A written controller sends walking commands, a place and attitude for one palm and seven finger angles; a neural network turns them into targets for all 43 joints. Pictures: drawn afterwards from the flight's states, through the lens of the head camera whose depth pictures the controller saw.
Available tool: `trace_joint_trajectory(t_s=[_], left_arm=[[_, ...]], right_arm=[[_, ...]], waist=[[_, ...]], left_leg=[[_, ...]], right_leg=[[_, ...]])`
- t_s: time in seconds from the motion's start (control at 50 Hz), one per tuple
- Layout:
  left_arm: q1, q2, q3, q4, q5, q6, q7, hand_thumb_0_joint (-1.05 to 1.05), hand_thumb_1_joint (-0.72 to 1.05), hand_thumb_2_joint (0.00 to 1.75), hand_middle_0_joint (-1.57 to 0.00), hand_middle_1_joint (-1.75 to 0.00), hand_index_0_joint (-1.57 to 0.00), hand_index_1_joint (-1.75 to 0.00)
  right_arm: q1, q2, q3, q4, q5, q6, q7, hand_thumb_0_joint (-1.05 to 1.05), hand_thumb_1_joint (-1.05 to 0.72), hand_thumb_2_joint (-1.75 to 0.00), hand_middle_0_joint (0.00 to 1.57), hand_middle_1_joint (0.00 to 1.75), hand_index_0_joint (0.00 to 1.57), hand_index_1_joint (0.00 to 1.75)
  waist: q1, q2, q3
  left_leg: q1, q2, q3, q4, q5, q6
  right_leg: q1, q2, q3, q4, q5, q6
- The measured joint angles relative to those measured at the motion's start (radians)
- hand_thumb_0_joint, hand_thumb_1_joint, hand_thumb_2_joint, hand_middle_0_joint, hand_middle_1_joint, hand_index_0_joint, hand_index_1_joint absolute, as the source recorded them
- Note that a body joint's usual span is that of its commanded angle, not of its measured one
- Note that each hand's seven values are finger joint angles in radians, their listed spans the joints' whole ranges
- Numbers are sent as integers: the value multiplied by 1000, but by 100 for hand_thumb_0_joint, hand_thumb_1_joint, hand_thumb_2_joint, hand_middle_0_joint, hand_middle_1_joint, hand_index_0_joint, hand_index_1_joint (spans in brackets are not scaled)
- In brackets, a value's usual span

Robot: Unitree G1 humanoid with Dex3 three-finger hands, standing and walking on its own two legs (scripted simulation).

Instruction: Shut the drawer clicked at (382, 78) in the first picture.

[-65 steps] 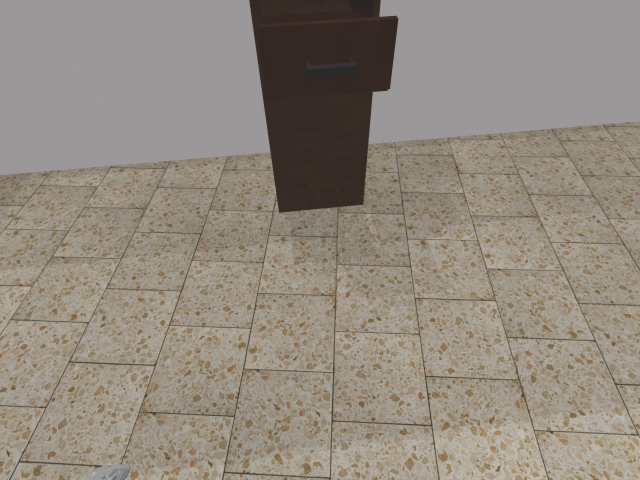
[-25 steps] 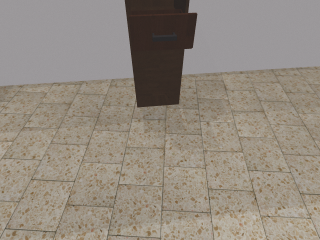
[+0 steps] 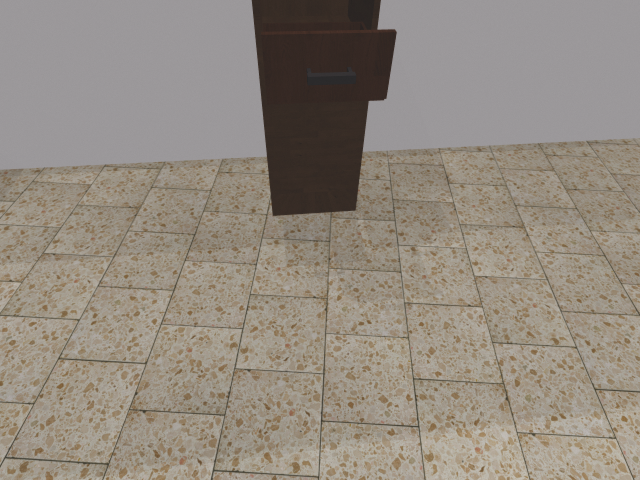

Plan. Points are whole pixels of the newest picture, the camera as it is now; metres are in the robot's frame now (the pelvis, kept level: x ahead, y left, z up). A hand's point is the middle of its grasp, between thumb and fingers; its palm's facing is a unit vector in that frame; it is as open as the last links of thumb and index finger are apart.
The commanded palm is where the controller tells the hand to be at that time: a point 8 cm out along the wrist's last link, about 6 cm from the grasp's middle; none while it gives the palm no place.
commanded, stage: look at it before walking up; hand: left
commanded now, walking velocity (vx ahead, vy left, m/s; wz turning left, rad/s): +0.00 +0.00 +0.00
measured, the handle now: (330, 74) +1.05 +0.03 +0.03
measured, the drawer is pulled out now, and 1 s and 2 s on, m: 0.29 0.29 0.29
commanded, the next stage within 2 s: walk to a spot facing it in 0.14 s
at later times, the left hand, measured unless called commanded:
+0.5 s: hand out of the picture +0.05 +0.22 -0.18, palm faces -0.08 -0.97 -0.24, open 7.3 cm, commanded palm none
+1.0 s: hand (216, 472) +0.17 +0.16 -0.18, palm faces -0.23 -0.96 -0.18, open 7.3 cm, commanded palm none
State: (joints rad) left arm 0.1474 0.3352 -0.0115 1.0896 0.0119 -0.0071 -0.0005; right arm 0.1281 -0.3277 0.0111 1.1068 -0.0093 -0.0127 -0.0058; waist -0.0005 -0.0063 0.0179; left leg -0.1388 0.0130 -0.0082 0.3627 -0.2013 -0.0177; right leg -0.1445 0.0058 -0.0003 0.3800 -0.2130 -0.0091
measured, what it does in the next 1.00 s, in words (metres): walks ahead, turning right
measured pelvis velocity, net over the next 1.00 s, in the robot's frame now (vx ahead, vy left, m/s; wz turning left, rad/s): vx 0.18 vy -0.02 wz -0.35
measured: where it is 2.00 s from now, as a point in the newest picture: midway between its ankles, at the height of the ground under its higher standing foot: (378, 389)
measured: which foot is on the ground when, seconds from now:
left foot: down 0.00-0.62, up 0.64-1.00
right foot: down 0.00-1.00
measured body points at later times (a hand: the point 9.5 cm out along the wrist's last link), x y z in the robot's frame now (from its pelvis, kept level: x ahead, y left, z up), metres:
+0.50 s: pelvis +0.03 +0.00 -0.01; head +0.02 +0.00 +0.44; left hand +0.05 +0.27 -0.16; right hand +0.05 -0.26 -0.16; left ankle +0.00 +0.13 -0.75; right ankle +0.00 -0.11 -0.74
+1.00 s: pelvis +0.18 -0.02 -0.01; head +0.21 -0.02 +0.44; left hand +0.19 +0.21 -0.16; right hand +0.25 -0.28 -0.14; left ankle +0.33 +0.07 -0.70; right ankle +0.04 -0.10 -0.75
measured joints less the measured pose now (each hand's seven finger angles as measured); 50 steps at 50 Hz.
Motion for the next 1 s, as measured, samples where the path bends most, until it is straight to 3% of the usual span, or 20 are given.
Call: trace_joint_trajectory(t_s=[0.32,0.48,0.54,0.58,0.62,0.66,0.7,0.74,0.86,1.0], left_arm=[[19,-6,1,7,0,6,7,0,91,90,-20,-30,-21,-30],[144,-66,23,-31,10,36,-18,0,91,90,-20,-30,-20,-30],[179,-96,36,-38,11,41,-28,0,91,90,-20,-30,-20,-30],[187,-119,43,-45,11,37,-36,1,91,90,-20,-30,-20,-30],[194,-134,47,-63,14,13,-40,1,91,90,-20,-30,-20,-30],[197,-145,49,-75,9,-17,-27,1,91,90,-20,-30,-21,-30],[213,-159,49,-82,6,-32,-13,0,91,90,-20,-30,-21,-30],[236,-174,45,-79,8,-37,-6,0,91,90,-20,-30,-21,-30],[292,-200,41,-50,13,-47,-2,0,91,90,-20,-30,-21,-30],[309,-183,53,-45,19,-46,10,0,91,90,-20,-30,-21,-30]], right_arm=[[4,10,1,8,-3,2,-4,0,-90,-90,20,30,20,30],[88,79,-19,-43,-9,3,0,0,-90,-90,20,30,20,30],[126,101,-32,-55,-10,-13,-1,0,-90,-90,20,30,20,30],[149,107,-39,-53,-12,-19,-3,0,-90,-90,20,30,20,30],[175,106,-44,-48,-10,-15,-3,0,-90,-90,20,30,20,30],[184,109,-46,-29,-7,5,1,0,-90,-90,20,30,20,30],[171,112,-50,-19,-8,19,5,1,-90,-90,20,30,20,30],[147,114,-57,-31,-12,18,9,1,-90,-90,20,30,20,30],[52,129,-73,-117,-13,3,19,1,-91,-90,20,30,20,30],[-43,151,-68,-183,-6,-6,28,1,-91,-90,20,30,20,30]], waist=[[7,-2,-3],[22,-9,-25],[24,-6,-8],[21,8,9],[17,30,22],[23,40,29],[33,41,30],[35,37,27],[28,19,14],[68,3,20]], left_leg=[[0,-4,11,6,-8,6],[-24,21,88,147,-133,9],[0,40,133,162,-168,1],[17,61,155,178,-193,-13],[-18,98,159,294,-248,-17],[-126,105,110,545,-291,-9],[-230,95,76,726,-239,-9],[-314,95,71,791,-166,-19],[-476,107,62,722,-27,-50],[-454,85,65,458,-13,-37]], right_leg=[[-1,-4,11,0,-1,8],[-85,19,70,202,-145,-10],[-152,0,6,340,-236,-6],[-168,-12,-44,338,-234,-4],[-153,-5,-83,274,-123,-17],[-148,13,-98,296,-134,-46],[-114,31,-91,254,-152,-61],[-72,43,-71,182,-129,-57],[24,53,12,14,-79,-50],[125,35,94,-23,-140,-11]])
